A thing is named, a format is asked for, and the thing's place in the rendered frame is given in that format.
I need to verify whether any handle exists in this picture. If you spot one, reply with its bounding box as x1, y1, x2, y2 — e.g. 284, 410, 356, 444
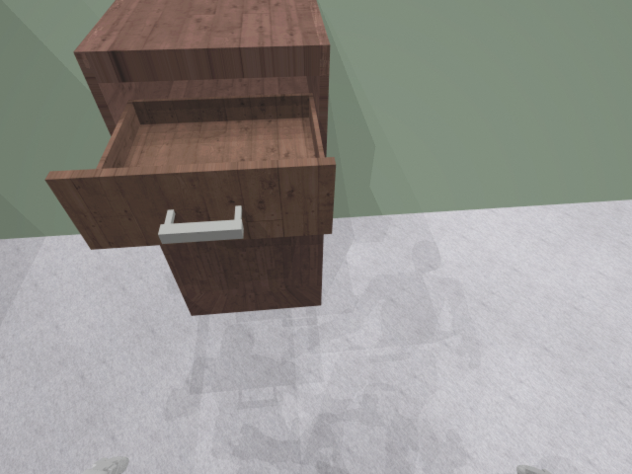
158, 205, 244, 244

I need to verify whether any cabinet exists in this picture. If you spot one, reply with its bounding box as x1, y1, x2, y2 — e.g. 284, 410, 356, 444
73, 0, 330, 316

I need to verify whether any drawer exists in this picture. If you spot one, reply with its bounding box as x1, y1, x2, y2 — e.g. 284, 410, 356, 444
45, 93, 336, 250

